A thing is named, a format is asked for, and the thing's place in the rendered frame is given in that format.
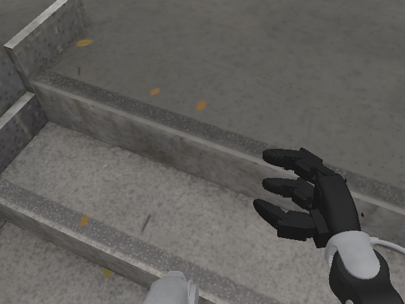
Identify stairs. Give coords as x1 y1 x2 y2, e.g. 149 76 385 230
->
0 83 405 304

